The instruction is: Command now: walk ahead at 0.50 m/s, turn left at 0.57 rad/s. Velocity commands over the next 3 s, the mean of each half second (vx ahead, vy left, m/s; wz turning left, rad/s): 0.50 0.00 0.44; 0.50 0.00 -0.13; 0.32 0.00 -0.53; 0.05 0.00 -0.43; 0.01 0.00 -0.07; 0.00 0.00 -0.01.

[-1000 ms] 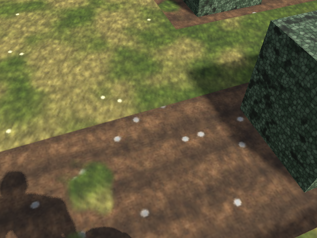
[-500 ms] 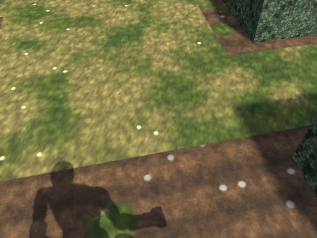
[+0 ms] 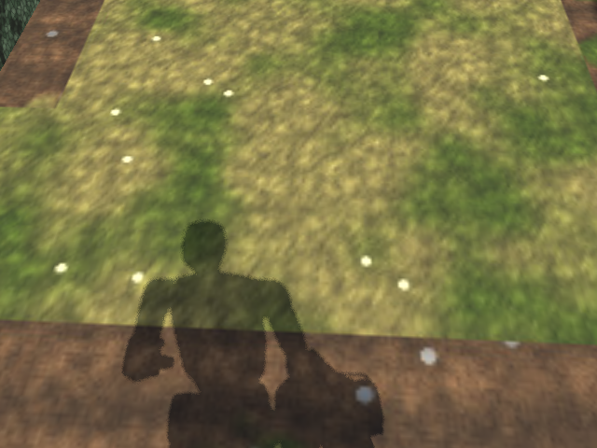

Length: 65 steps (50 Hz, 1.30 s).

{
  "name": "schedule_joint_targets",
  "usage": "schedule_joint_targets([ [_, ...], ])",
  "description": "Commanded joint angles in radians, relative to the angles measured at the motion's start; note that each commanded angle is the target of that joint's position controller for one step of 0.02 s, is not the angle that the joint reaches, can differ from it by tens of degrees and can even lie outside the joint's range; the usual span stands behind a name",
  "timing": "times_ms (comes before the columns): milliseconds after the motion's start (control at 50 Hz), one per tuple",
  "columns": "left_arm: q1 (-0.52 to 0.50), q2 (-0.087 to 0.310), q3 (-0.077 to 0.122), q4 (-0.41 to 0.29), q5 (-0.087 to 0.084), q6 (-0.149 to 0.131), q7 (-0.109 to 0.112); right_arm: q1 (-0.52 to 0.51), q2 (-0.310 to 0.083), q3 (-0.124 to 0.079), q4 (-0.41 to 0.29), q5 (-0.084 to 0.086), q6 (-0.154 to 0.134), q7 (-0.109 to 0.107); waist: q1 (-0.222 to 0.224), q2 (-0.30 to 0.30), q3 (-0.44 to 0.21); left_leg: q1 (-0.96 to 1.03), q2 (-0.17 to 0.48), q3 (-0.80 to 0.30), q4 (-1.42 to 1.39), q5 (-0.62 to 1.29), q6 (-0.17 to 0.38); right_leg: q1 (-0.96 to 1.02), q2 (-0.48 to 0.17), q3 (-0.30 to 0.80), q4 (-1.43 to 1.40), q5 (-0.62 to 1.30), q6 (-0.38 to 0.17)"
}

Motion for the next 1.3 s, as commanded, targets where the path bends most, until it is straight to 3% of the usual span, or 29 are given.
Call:
schedule_joint_targets([
  [20,0.027,0.074,0.023,-0.05,-0.006,-0.006,-0.01,-0.072,-0.192,-0.054,-0.094,0.016,-0.015,-0.024,0.02,0.11,-0.14,-0.096,0.223,-0.181,-0.169,0.356,0.179,0.306,0.079,-0.053,-0.251,0.229,0.002],
  [80,-0.034,0.11,0.039,-0.078,-0.018,-0.005,-0.018,-0.013,-0.165,-0.052,-0.083,0.026,0.0,-0.019,0.006,0.091,-0.104,-0.028,0.242,-0.276,-0.105,0.125,0.133,0.33,0.1,-0.034,-0.36,0.211,-0.04],
  [140,0.118,0.155,0.069,-0.051,-0.01,-0.014,-0.016,-0.018,-0.104,-0.033,-0.095,0.013,-0.003,-0.016,0.104,0.083,-0.115,-0.101,0.168,-0.263,0.107,0.0,0.056,0.574,0.053,0.004,-0.418,0.112,-0.116],
  [160,0.243,0.222,0.087,-0.042,-0.002,-0.012,-0.01,0.041,-0.027,-0.011,-0.108,-0.002,-0.011,-0.009,0.122,-0.111,-0.22,-0.235,0.058,-0.138,0.418,-0.247,0.001,0.807,-0.136,0.219,-0.463,0.045,-0.188],
  [180,0.315,0.284,0.103,-0.013,0.014,-0.005,-0.02,0.104,-0.042,-0.008,-0.145,0.038,-0.022,-0.006,0.085,-0.394,-0.283,-0.48,0.029,-0.068,0.698,-0.391,-0.023,0.926,-0.328,0.733,-0.638,-0.309,-0.336],
  [200,0.244,0.199,0.084,-0.045,0.0,-0.008,-0.022,0.068,-0.146,-0.031,-0.123,0.039,-0.02,-0.009,0.099,-0.216,-0.172,-0.549,0.1,-0.092,0.795,-0.312,-0.03,0.844,-0.301,0.717,-0.684,-0.488,-0.316],
  [240,0.147,0.137,0.063,-0.051,0.002,0.001,-0.019,-0.057,-0.157,-0.041,-0.142,0.019,-0.004,-0.008,0.09,-0.075,-0.036,-0.524,0.161,-0.042,0.778,-0.151,-0.039,0.653,-0.202,0.41,-0.68,-0.277,-0.261],
  [300,0.096,0.103,0.053,-0.03,-0.001,-0.004,-0.026,-0.044,-0.11,-0.039,-0.142,0.015,0.005,-0.001,0.039,-0.101,-0.022,-0.391,0.204,-0.026,0.649,-0.069,-0.052,0.518,-0.125,0.209,-0.742,-0.065,-0.258],
  [460,0.157,0.168,0.076,0.049,-0.027,0.003,-0.025,-0.222,-0.055,-0.008,-0.183,0.005,-0.018,0.023,0.072,-0.067,-0.034,-0.3,0.209,0.07,0.196,0.199,-0.082,0.561,-0.104,-0.022,-0.779,0.17,-0.279],
  [560,0.212,0.201,0.082,0.105,-0.044,0.023,-0.03,-0.3,-0.088,-0.01,-0.211,0.013,-0.031,0.036,0.087,-0.09,0.008,-0.243,0.186,0.107,0.056,0.134,-0.044,0.635,-0.155,-0.015,-0.735,0.195,-0.267],
  [600,0.189,0.212,0.081,0.118,-0.05,0.033,-0.027,-0.204,-0.117,-0.026,-0.184,0.007,-0.036,0.035,0.015,-0.09,-0.038,-0.067,0.144,0.151,-0.019,0.128,-0.004,0.634,-0.139,-0.053,-0.615,0.407,-0.237],
  [620,0.197,0.188,0.071,0.124,-0.048,0.034,-0.024,-0.064,-0.162,-0.051,-0.137,0.002,-0.036,0.028,-0.047,-0.067,-0.123,0.142,0.128,0.153,-0.031,0.137,0.025,0.589,-0.09,-0.107,-0.445,0.532,-0.208],
  [640,0.185,0.139,0.048,0.1,-0.025,0.031,-0.021,0.122,-0.241,-0.076,-0.102,-0.006,-0.033,0.017,-0.125,0.04,-0.263,0.426,0.301,-0.052,-0.014,0.136,0.089,0.403,-0.038,-0.161,-0.14,0.346,-0.158],
  [660,0.274,0.025,0.011,0.068,-0.021,0.011,-0.025,0.163,-0.332,-0.09,-0.088,-0.01,-0.031,0.015,-0.071,0.305,-0.357,0.696,0.535,-0.523,-0.135,-0.043,0.25,0.016,0.137,-0.133,0.201,-0.28,-0.101],
  [680,0.221,0.131,0.036,0.082,-0.045,-0.006,-0.026,0.164,-0.238,-0.067,-0.089,-0.001,-0.035,0.016,-0.111,0.205,-0.337,0.655,0.538,-0.588,-0.201,-0.161,0.246,-0.093,0.108,0.008,0.329,-0.336,-0.109],
  [700,0.15,0.176,0.051,0.059,-0.064,-0.013,-0.028,0.099,-0.191,-0.049,-0.093,-0.001,-0.042,0.015,-0.096,0.174,-0.212,0.55,0.504,-0.431,-0.208,-0.112,0.199,-0.14,0.064,0.012,0.336,-0.248,-0.129],
  [740,0.1,0.152,0.052,0.059,-0.041,-0.003,-0.022,-0.011,-0.122,-0.029,-0.098,-0.009,-0.05,0.018,-0.04,0.114,-0.101,0.342,0.424,-0.231,-0.258,0.04,0.149,-0.073,-0.001,-0.002,0.238,-0.097,-0.125],
  [780,0.134,0.12,0.052,0.072,-0.042,0.023,-0.025,-0.048,-0.097,-0.025,-0.09,-0.022,-0.064,0.019,0.008,0.137,-0.077,0.235,0.391,-0.121,-0.311,0.152,0.128,0.019,-0.02,0.013,0.197,-0.022,-0.119],
  [840,0.111,0.086,0.047,0.063,-0.04,0.049,-0.025,-0.037,-0.123,-0.036,-0.057,-0.025,-0.081,0.012,0.023,0.085,-0.039,0.192,0.395,-0.004,-0.347,0.321,0.127,-0.011,-0.011,0.029,0.135,0.06,-0.099],
  [960,-0.054,0.059,0.031,0.006,-0.032,0.046,-0.053,-0.013,-0.158,-0.039,-0.018,-0.018,-0.076,-0.01,-0.023,0.064,0.018,0.204,0.359,0.189,-0.387,0.354,0.079,0.012,0.017,-0.047,-0.188,0.342,-0.103],
  [1060,-0.188,0.05,0.019,-0.075,-0.032,0.047,-0.088,0.075,-0.191,-0.048,0.026,-0.003,-0.04,-0.018,-0.065,0.048,0.056,0.399,0.418,0.246,-0.311,0.489,0.061,-0.048,0.041,-0.117,-0.317,0.258,-0.146],
  [1140,-0.053,0.122,0.056,-0.081,-0.032,0.057,-0.1,0.048,-0.248,-0.063,0.008,0.003,-0.006,-0.038,0.045,0.123,-0.066,0.448,0.418,0.295,-0.005,1.062,0.02,0.205,0.16,-0.221,-0.32,0.054,-0.224],
  [1160,0.103,0.174,0.085,-0.045,-0.029,0.057,-0.089,0.02,-0.248,-0.061,-0.003,0.005,0.001,-0.044,0.134,0.103,-0.134,0.363,0.381,0.313,0.21,1.054,-0.011,0.421,0.197,-0.214,-0.396,0.118,-0.258],
  [1180,0.233,0.255,0.113,-0.02,-0.021,0.065,-0.066,0.027,-0.222,-0.05,-0.03,-0.009,-0.009,-0.048,0.182,-0.009,-0.229,0.114,0.322,0.308,0.522,0.712,-0.063,0.731,0.08,-0.017,-0.417,0.303,-0.313],
  [1200,0.169,0.342,0.117,-0.045,-0.01,0.058,-0.059,0.149,-0.071,-0.002,-0.076,-0.041,-0.038,-0.024,0.038,-0.25,-0.343,-0.334,0.09,0.201,0.897,-0.36,-0.136,1.076,-0.208,0.538,-0.459,0.463,-0.529],
  [1220,0.208,0.266,0.1,-0.067,-0.011,0.055,-0.059,0.059,-0.174,-0.019,-0.071,-0.012,-0.071,-0.008,0.129,-0.096,-0.472,-0.378,0.106,-0.006,0.98,-0.395,-0.125,1.097,-0.233,0.613,-0.526,0.541,-0.545],
  [1240,0.151,0.228,0.086,-0.072,-0.011,0.049,-0.059,-0.033,-0.194,-0.025,-0.11,0.02,-0.081,-0.004,0.123,-0.058,-0.339,-0.422,0.154,-0.013,0.944,-0.317,-0.108,0.987,-0.197,0.439,-0.528,0.659,-0.495],
  [1260,0.099,0.198,0.081,-0.072,-0.026,0.047,-0.057,-0.055,-0.18,-0.022,-0.114,0.01,-0.082,-0.013,0.082,0.028,-0.226,-0.419,0.193,0.005,0.857,-0.248,-0.108,0.834,-0.139,0.322,-0.538,0.68,-0.448],
  [1300,0.017,0.162,0.068,-0.099,-0.019,0.055,-0.045,-0.046,-0.192,-0.034,-0.113,-0.013,-0.057,-0.026,0.015,0.028,-0.14,-0.314,0.229,0.012,0.757,-0.178,-0.123,0.592,-0.082,0.224,-0.593,0.685,-0.412],
])
Next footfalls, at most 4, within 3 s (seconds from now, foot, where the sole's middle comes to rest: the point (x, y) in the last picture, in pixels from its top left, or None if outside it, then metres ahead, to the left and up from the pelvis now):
0.14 right None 0.26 -0.15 -0.77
0.64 left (239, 442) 0.44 0.16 -0.77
1.18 right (318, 299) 0.78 -0.03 -0.77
1.64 left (251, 246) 0.95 0.15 -0.77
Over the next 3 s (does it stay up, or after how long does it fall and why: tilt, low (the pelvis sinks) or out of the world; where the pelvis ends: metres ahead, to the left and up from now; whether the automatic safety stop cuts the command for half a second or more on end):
stays up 0.83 0.04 0.01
